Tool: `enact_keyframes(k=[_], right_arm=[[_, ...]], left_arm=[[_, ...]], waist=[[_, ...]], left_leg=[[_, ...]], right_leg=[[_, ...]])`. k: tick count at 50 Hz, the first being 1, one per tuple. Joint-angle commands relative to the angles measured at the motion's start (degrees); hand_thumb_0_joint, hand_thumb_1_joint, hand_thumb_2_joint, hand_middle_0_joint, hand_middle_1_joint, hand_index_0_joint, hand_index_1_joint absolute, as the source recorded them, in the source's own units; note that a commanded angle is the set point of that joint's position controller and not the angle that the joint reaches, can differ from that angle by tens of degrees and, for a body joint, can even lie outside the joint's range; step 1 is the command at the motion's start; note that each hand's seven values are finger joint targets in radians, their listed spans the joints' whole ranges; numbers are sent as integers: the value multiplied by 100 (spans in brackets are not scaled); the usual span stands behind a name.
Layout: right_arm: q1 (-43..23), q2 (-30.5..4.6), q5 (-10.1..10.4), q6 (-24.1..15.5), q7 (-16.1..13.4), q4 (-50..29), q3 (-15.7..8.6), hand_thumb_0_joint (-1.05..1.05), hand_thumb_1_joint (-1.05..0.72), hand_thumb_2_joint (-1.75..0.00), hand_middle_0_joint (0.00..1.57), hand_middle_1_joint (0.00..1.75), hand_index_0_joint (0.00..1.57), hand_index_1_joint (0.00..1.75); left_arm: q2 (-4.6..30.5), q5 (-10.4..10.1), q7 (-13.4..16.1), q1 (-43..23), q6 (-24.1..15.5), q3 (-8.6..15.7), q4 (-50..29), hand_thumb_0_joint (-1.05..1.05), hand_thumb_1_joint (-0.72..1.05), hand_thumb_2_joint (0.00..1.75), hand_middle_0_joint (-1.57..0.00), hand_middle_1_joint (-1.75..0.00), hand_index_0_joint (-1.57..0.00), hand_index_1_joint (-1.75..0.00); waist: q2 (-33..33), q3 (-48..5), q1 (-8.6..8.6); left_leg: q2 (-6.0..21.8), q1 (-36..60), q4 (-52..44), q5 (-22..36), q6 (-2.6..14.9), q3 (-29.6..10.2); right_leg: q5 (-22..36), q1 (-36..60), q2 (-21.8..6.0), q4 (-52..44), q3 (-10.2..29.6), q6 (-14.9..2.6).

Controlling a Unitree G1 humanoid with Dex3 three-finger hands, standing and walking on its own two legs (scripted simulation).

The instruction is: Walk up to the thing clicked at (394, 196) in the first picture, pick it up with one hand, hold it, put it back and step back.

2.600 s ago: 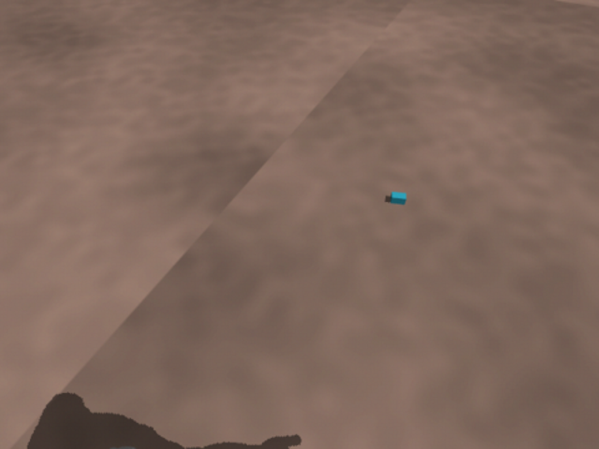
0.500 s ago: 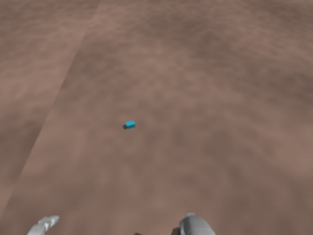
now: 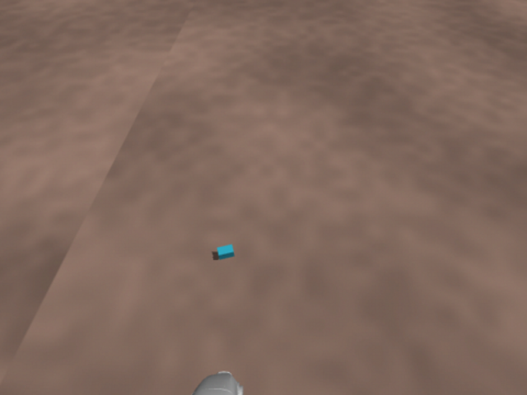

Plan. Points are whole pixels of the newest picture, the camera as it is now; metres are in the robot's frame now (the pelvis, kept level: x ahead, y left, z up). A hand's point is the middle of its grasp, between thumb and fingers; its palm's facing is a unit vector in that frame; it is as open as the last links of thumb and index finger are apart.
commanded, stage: walk up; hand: left
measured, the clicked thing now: (225, 251) +0.75 +0.25 -0.74
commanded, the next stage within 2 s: none
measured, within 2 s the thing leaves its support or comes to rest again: neither
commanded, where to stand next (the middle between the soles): +0.37 +0.02 m, yaw -1 degrees
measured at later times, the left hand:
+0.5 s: hand (139, 304) +0.27 +0.28 -0.12, palm faces -0.05 -0.89 -0.45, open 7.3 cm
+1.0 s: hand (140, 280) +0.33 +0.31 -0.16, palm faces -0.05 -0.93 -0.37, open 7.3 cm
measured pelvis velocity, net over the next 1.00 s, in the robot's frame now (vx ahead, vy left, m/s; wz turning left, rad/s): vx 0.29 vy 0.03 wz -0.01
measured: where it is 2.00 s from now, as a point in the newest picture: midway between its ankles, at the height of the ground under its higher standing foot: (270, 353)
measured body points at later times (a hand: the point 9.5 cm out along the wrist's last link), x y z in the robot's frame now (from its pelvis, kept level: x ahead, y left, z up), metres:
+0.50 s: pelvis +0.18 -0.01 -0.01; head +0.18 -0.04 +0.44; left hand +0.27 +0.32 -0.09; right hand +0.20 -0.33 -0.14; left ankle +0.12 +0.12 -0.70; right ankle +0.25 -0.11 -0.73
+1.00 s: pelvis +0.29 +0.03 -0.01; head +0.32 +0.05 +0.44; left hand +0.34 +0.36 -0.13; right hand +0.39 -0.28 -0.10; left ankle +0.37 +0.15 -0.73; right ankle +0.29 -0.10 -0.68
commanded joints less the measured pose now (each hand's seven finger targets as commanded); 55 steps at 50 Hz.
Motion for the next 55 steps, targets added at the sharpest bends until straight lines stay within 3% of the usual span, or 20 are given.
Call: enact_keyframes(k=[1,2,3,8,12,18,20,21,22,23,25,29,33,38,41,42,44,45,49,55], right_arm=[[1101,-1413,-29,-342,-172,-137,-522,0,-90,-90,20,30,20,30],[1258,-1917,-54,-370,-210,-272,-640,0,-90,-90,20,30,20,30],[1072,-1986,128,-333,-208,-371,-646,0,-90,-90,20,30,20,30],[258,-1385,182,-286,-261,-504,-380,0,-90,-90,20,30,20,30],[337,-1508,139,-267,-221,-590,-407,0,-90,-90,20,30,20,30],[190,-1469,143,-161,-165,-686,-367,0,-90,-90,20,30,20,30],[63,-1266,158,-101,-155,-772,-274,0,-90,-90,20,30,20,30],[122,-1024,159,-101,-167,-812,-163,0,-90,-90,20,30,20,30],[201,-592,174,-124,-163,-912,-29,0,-90,-90,20,30,20,30],[287,-1009,152,-35,-237,-784,-131,0,-90,-90,20,30,20,30],[339,-1272,201,9,-275,-549,-205,0,-90,-90,20,30,20,30],[684,-1121,132,55,-184,-244,-237,0,-90,-90,20,30,20,30],[231,-992,53,119,-70,-366,-275,0,-90,-90,20,30,20,30],[-91,-707,90,82,-147,-303,-184,0,-90,-90,20,30,20,30],[194,-767,82,5,-256,-74,-199,0,-90,-90,20,30,20,30],[472,-1087,42,-27,-317,38,-272,0,-90,-90,20,30,20,30],[653,-1997,132,-57,-320,-183,-520,0,-90,-90,20,30,20,30],[509,-1922,191,-13,-319,-155,-553,0,-90,-90,20,30,20,30],[-249,-1445,122,-6,-374,-325,-317,0,-90,-90,20,30,20,30],[-783,-1214,130,127,-368,-357,-126,0,-90,-90,20,30,20,30]], left_arm=[[1086,-2,120,-253,-201,257,-544,0,90,90,-20,-30,-20,-30],[672,-103,119,-23,-194,161,-574,0,90,90,-20,-30,-20,-30],[1318,-30,231,-89,-141,304,-407,0,90,90,-20,-30,-20,-30],[1260,-68,116,228,-92,313,14,0,90,90,-20,-30,-20,-30],[1110,22,8,-224,-33,344,-133,0,90,90,-20,-30,-20,-30],[1032,36,7,-461,-101,413,-117,0,90,90,-20,-30,-20,-30],[1148,55,76,-2,-172,492,46,0,90,90,-20,-30,-20,-30],[1325,69,142,371,-212,574,120,0,90,90,-20,-30,-20,-30],[1809,97,219,856,-271,708,131,0,90,90,-20,-30,-20,-30],[2070,23,231,707,-267,712,24,0,90,90,-20,-30,-20,-30],[1808,-64,256,69,-240,624,-200,0,90,90,-20,-30,-20,-30],[1531,-29,284,-206,-260,517,-287,0,90,90,-20,-30,-20,-30],[1567,20,276,-100,-290,553,-384,0,90,90,-20,-30,-20,-30],[1402,45,316,-327,-180,377,-393,0,90,90,-20,-30,-20,-30],[1280,-16,355,-531,-55,258,-364,0,90,90,-20,-30,-20,-30],[997,-30,357,-386,-26,151,-378,0,90,90,-20,-30,-20,-30],[1016,-58,373,165,59,154,-323,0,90,90,-20,-30,-20,-30],[1283,14,420,-44,98,214,-161,0,90,90,-20,-30,-20,-30],[1192,-33,321,185,90,252,187,0,90,90,-20,-30,-20,-30],[861,54,374,135,98,270,533,0,90,90,-20,-30,-20,-30]], waist=[[689,-652,-864],[1856,-734,-830],[1021,-582,-784],[797,113,-289],[900,181,-423],[625,175,-307],[108,-53,23],[-440,-297,265],[-1881,-494,448],[-1455,-394,387],[-715,-18,151],[-974,60,-146],[-965,159,-30],[-994,13,-72],[-541,-312,-380],[227,-579,-494],[1275,-833,-507],[888,-599,-532],[1110,-126,-203],[701,-300,-34]], left_leg=[[127,2880,-1045,-630,369,-565],[1645,3488,-2082,-1813,942,-3294],[2108,3053,-2249,-2054,1461,-3935],[1049,1551,-2135,-315,1043,-1241],[1148,1405,-2276,-605,1304,-1103],[837,932,-1766,-592,1032,-677],[640,349,-833,-588,799,-451],[343,-156,130,-504,585,-170],[-421,-1023,2018,-1192,211,371],[-576,-1475,2711,-1814,124,-247],[-186,-1458,2967,-1418,132,-814],[-54,-775,2258,-586,-40,-674],[37,-716,1423,-263,-157,-460],[-153,464,384,352,-132,50],[-404,1503,-574,866,50,190],[-71,2093,-933,879,218,-270],[1834,2583,-1909,-581,1323,-3386],[1833,2115,-1950,-1160,1483,-3367],[925,1045,-1743,-844,1058,-1535],[827,86,-1003,-453,903,-1023]], right_leg=[[1301,-1853,-650,1301,416,-577],[-299,-3146,279,2760,-76,-151],[-966,-3231,52,3365,376,-211],[98,-2282,-551,2439,376,-68],[186,-2082,-639,1456,10,57],[900,-1034,-287,300,-346,-17],[988,249,-130,-160,-294,-88],[508,1025,-289,-481,168,-239],[-386,1537,-1781,-1488,2483,-664],[-756,1359,-2562,-1917,3915,-1261],[-376,796,-2366,-1773,3058,-1470],[947,17,-1649,-1657,1375,-1123],[635,-155,-1658,-1786,992,-1183],[2576,-715,-1444,-950,280,-991],[2405,-965,-1188,138,67,-683],[1794,-1275,-923,920,-96,-456],[-1264,-2514,6,2796,-121,-154],[-1256,-2570,-273,3217,293,-176],[-505,-1911,-516,2139,208,-111],[517,-320,-124,357,-189,-27]])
